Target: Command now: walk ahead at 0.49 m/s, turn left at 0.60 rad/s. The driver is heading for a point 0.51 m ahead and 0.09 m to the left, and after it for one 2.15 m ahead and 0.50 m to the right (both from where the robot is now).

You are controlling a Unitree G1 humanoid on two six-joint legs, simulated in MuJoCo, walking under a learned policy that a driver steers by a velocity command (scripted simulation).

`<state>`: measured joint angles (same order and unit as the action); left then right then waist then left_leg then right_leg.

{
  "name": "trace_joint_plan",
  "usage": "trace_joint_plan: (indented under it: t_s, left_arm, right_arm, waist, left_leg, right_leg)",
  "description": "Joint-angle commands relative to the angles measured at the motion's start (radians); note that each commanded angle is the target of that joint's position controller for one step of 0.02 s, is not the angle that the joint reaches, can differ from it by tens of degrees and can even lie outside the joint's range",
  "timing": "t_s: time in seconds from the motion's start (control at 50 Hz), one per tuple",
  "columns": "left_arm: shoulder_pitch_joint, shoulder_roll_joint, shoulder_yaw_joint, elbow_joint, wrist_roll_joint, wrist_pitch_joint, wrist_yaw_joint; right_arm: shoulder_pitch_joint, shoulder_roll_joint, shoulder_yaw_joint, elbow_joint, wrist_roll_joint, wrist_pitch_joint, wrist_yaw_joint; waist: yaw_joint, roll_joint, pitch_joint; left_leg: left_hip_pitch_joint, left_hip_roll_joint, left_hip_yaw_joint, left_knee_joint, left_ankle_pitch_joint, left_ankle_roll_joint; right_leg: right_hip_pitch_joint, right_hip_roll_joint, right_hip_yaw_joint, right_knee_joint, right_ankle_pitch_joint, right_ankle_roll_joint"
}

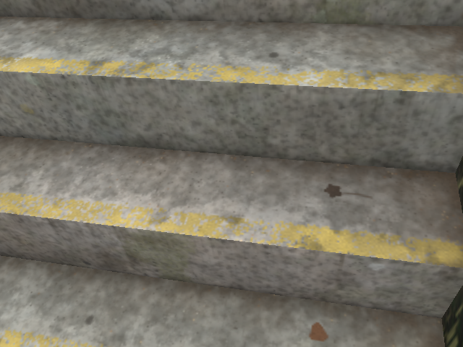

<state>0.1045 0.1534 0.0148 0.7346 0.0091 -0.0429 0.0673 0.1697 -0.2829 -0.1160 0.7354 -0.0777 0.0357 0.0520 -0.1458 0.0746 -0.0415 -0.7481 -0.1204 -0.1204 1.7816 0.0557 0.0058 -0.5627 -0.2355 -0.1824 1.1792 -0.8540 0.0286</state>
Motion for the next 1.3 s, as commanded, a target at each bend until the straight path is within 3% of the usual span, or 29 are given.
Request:
trace_joint_plan:
  t_s: [0.02,0.18,0.28,0.32,0.36,0.42,0.48,0.5,0.54,0.58,0.6,0.62,0.68,0.74,0.8,0.82,0.86,0.88,0.9,0.98,1.04,1.08,1.12,1.14,1.16,1.2,1.24,1.26,1.3]
  left_arm:
    - [-0.110,0.097,0.011,-0.127,0.007,-0.018,-0.005]
    - [-0.235,0.172,0.044,-0.246,0.027,0.020,-0.043]
    - [-0.174,0.165,0.064,-0.296,-0.028,0.074,-0.036]
    - [-0.236,-0.039,0.011,-0.350,-0.053,0.063,-0.024]
    - [-0.796,-0.170,-0.062,-0.596,0.000,-0.021,-0.043]
    - [-0.733,-0.194,-0.069,-0.562,-0.003,-0.050,-0.081]
    - [-0.710,-0.202,-0.099,-0.561,-0.015,0.000,-0.104]
    - [-0.707,-0.233,-0.103,-0.521,-0.035,-0.008,-0.115]
    - [-0.339,-0.071,-0.018,-0.337,-0.061,0.015,-0.105]
    - [0.061,0.138,0.079,-0.200,-0.019,0.016,-0.057]
    - [0.064,0.204,0.096,-0.140,0.005,0.012,-0.052]
    - [-0.032,0.155,0.083,-0.081,0.052,0.032,-0.045]
    - [-0.381,0.083,0.067,0.023,0.071,-0.003,-0.042]
    - [-0.471,0.148,0.083,0.069,0.065,-0.037,-0.046]
    - [-0.381,0.193,0.087,0.125,0.062,0.014,-0.048]
    - [-0.305,0.086,0.047,0.151,0.040,0.042,-0.044]
    - [-0.353,-0.082,-0.012,-0.003,-0.018,0.056,-0.082]
    - [-0.115,-0.232,-0.038,-0.073,0.000,0.084,-0.113]
    - [-0.002,-0.112,-0.015,-0.099,0.036,0.100,-0.120]
    - [-0.020,0.148,0.031,-0.130,0.057,0.060,-0.041]
    - [0.104,0.177,0.057,-0.088,0.034,0.043,-0.031]
    - [0.390,0.171,0.056,0.000,0.002,0.046,-0.052]
    - [0.424,0.017,0.005,0.122,-0.049,0.041,-0.085]
    - [0.230,-0.057,-0.021,0.134,-0.037,0.016,-0.091]
    - [0.128,-0.073,-0.049,0.129,0.002,-0.009,-0.076]
    - [0.280,-0.062,-0.060,0.160,0.068,-0.040,-0.082]
    - [0.372,0.130,0.023,0.131,0.016,-0.094,-0.052]
    - [0.222,0.385,0.113,0.032,0.019,-0.123,0.001]
    - [0.288,0.226,0.084,0.051,0.041,-0.123,0.031]
  right_arm:
    - [0.078,-0.016,0.000,-0.026,0.011,0.016,0.000]
    - [0.100,-0.034,-0.015,-0.140,0.049,0.037,-0.020]
    - [0.359,-0.033,-0.007,0.042,-0.019,-0.102,-0.008]
    - [0.385,-0.052,0.016,0.119,0.009,-0.080,0.022]
    - [0.976,-0.076,0.038,0.321,-0.012,-0.112,-0.018]
    - [0.816,-0.059,0.022,0.274,-0.026,-0.069,-0.125]
    - [0.550,-0.015,0.000,0.158,0.036,-0.083,-0.156]
    - [0.561,0.074,0.023,0.164,0.089,-0.087,-0.160]
    - [0.552,-0.055,0.011,0.206,0.103,-0.147,-0.101]
    - [0.177,-0.197,-0.047,0.065,0.152,-0.249,-0.030]
    - [0.117,-0.117,-0.030,-0.025,0.137,-0.253,-0.028]
    - [0.156,-0.044,-0.025,-0.056,0.108,-0.218,-0.044]
    - [0.369,0.074,0.002,0.032,0.080,-0.087,-0.047]
    - [0.527,0.202,0.045,0.118,0.069,-0.011,-0.053]
    - [0.785,0.142,0.049,0.225,0.081,0.002,-0.035]
    - [0.870,0.040,0.020,0.317,0.029,0.006,-0.022]
    - [0.486,0.125,0.093,0.170,0.020,0.010,-0.037]
    - [0.105,0.027,0.111,0.043,0.039,0.004,-0.107]
    - [-0.059,-0.156,0.066,-0.077,0.021,-0.005,-0.152]
    - [-0.032,-0.025,0.032,-0.034,0.036,-0.114,-0.142]
    - [0.009,0.046,0.043,-0.040,0.008,-0.113,-0.155]
    - [-0.236,0.053,0.059,-0.112,-0.005,-0.094,-0.155]
    - [-0.321,0.268,0.114,-0.099,0.060,-0.059,-0.192]
    - [-0.113,0.326,0.146,-0.119,0.032,-0.071,-0.209]
    - [-0.006,0.322,0.146,-0.145,0.070,-0.082,-0.180]
    - [-0.270,0.358,0.194,-0.281,0.093,-0.093,-0.128]
    - [-0.281,0.262,0.198,-0.303,-0.056,-0.108,-0.081]
    - [-0.252,0.104,0.159,-0.372,-0.056,-0.073,-0.081]
    - [-0.620,-0.027,0.110,-0.405,-0.001,-0.052,-0.064]
  waist:
    - [-0.043,-0.196,0.042]
    - [-0.094,-0.340,0.054]
    - [-0.098,-0.002,0.052]
    - [-0.030,0.310,0.033]
    - [-0.283,0.377,0.053]
    - [-0.227,0.347,-0.147]
    - [-0.086,0.043,-0.230]
    - [-0.075,0.001,-0.265]
    - [0.075,0.141,-0.497]
    - [0.360,-0.116,-0.717]
    - [0.344,-0.498,-0.716]
    - [0.216,-0.496,-0.544]
    - [-0.078,-0.255,0.062]
    - [-0.249,-0.125,0.287]
    - [-0.330,0.055,0.163]
    - [-0.276,0.299,0.077]
    - [-0.084,0.364,0.134]
    - [0.199,0.588,0.048]
    - [0.257,0.486,-0.015]
    - [0.145,0.039,-0.077]
    - [0.121,-0.049,-0.094]
    - [0.301,-0.163,-0.087]
    - [0.375,-0.724,0.169]
    - [0.188,-0.689,0.096]
    - [0.036,-0.356,-0.019]
    - [0.044,0.153,0.128]
    - [0.112,0.094,0.103]
    - [0.043,-0.181,-0.032]
    - [0.240,0.101,0.031]
  left_leg:
    - [-0.096,0.030,-0.013,-0.137,0.022,-0.007]
    - [0.198,0.159,0.194,-0.727,-0.179,0.023]
    - [0.416,0.105,0.345,-1.901,0.314,0.102]
    - [0.833,0.237,0.185,-1.718,0.903,0.203]
    - [1.193,0.255,0.037,-1.243,2.157,0.064]
    - [1.381,0.247,-0.212,-1.207,1.645,0.188]
    - [0.940,0.331,-0.364,-1.549,1.029,0.230]
    - [0.592,0.231,-0.251,-1.664,1.364,0.127]
    - [0.285,0.127,-0.198,-1.564,1.923,-0.006]
    - [0.163,0.081,-0.279,-0.902,1.011,0.093]
    - [-0.144,-0.023,-0.219,-0.352,-0.269,0.024]
    - [-0.373,0.106,-0.207,-0.035,-0.411,-0.002]
    - [-0.270,0.224,-0.199,-0.041,-0.605,0.066]
    - [-0.034,0.238,-0.110,-0.360,-0.421,0.078]
    - [0.489,0.110,0.179,-0.965,-0.169,0.092]
    - [0.578,-0.008,0.252,-0.700,-0.270,0.091]
    - [0.189,-0.063,0.133,-1.083,-0.523,-0.038]
    - [-0.055,-0.024,-0.504,-1.612,-1.269,-0.087]
    - [0.049,0.178,-0.627,-1.728,-1.406,-0.097]
    - [-0.032,0.251,-0.654,-1.354,-1.041,0.047]
    - [-0.089,0.334,-0.594,-1.193,-0.882,0.194]
    - [-0.340,0.211,-0.242,-1.091,-0.698,0.067]
    - [-0.415,-0.061,0.354,0.125,-0.644,0.062]
    - [-0.308,-0.104,0.227,0.605,-0.728,0.091]
    - [-0.223,-0.104,0.075,0.618,-0.618,0.107]
    - [-0.557,-0.080,-0.008,0.491,-0.338,0.099]
    - [-0.886,0.033,0.154,0.561,-0.254,0.038]
    - [-0.932,0.216,-0.016,0.449,-0.200,-0.006]
    - [-0.968,0.294,-0.081,0.298,-0.089,-0.047]
  right_leg:
    - [0.089,-0.174,0.248,-0.436,0.224,-0.028]
    - [0.149,-0.225,0.057,-0.484,0.376,-0.007]
    - [0.521,0.082,-0.151,0.466,1.026,-0.040]
    - [-0.190,0.267,-0.099,1.174,0.130,-0.098]
    - [-0.790,0.301,-0.182,1.252,-0.158,-0.053]
    - [-1.010,0.234,-0.042,1.203,-0.021,-0.017]
    - [-0.402,0.209,0.096,0.446,-0.047,-0.039]
    - [0.180,0.255,0.023,0.138,0.036,-0.038]
    - [0.847,0.355,-0.026,-0.001,0.177,-0.057]
    - [1.076,0.077,0.352,-0.136,0.529,-0.225]
    - [1.096,-0.235,0.607,-0.274,0.894,-0.372]
    - [0.962,-0.309,0.483,-0.320,0.801,-0.296]
    - [0.218,-0.309,0.317,-0.590,0.241,-0.117]
    - [-0.102,-0.235,-0.005,-0.707,0.109,-0.006]
    - [-0.090,0.059,-0.271,-0.319,-0.124,-0.007]
    - [-0.168,0.132,-0.164,-0.012,-0.162,-0.063]
    - [-0.019,0.313,-0.046,0.635,0.023,-0.043]
    - [0.027,0.380,0.098,0.707,0.126,-0.037]
    - [-0.027,0.334,0.120,0.737,0.236,-0.018]
    - [0.017,0.247,0.270,0.457,0.665,-0.068]
    - [0.129,0.243,0.324,0.311,0.723,-0.163]
    - [0.465,0.265,0.191,-0.052,0.694,-0.222]
    - [0.318,0.127,0.083,-0.959,1.118,-0.323]
    - [0.198,0.177,-0.071,-1.009,1.271,-0.215]
    - [0.196,0.186,0.007,-0.884,1.175,-0.143]
    - [0.226,0.163,0.244,-0.711,0.995,-0.086]
    - [0.573,0.045,0.544,-0.786,1.125,-0.166]
    - [0.732,-0.281,1.040,-0.998,0.622,-0.344]
    - [0.753,-0.233,1.170,-1.067,0.200,-0.399]
